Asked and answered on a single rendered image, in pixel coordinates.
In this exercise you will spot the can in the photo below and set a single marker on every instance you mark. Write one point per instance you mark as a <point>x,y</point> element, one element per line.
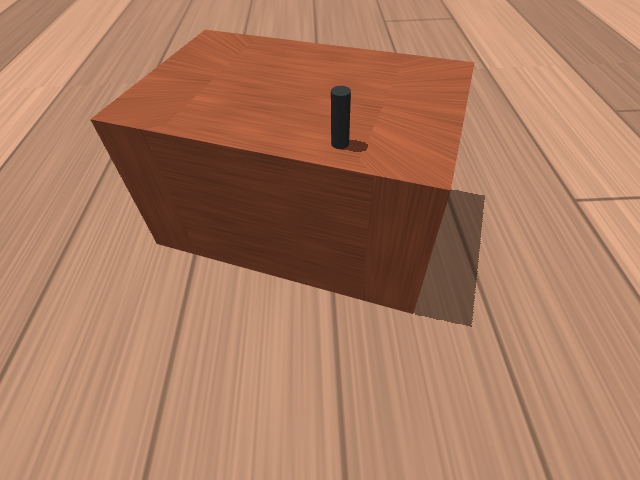
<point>340,116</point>

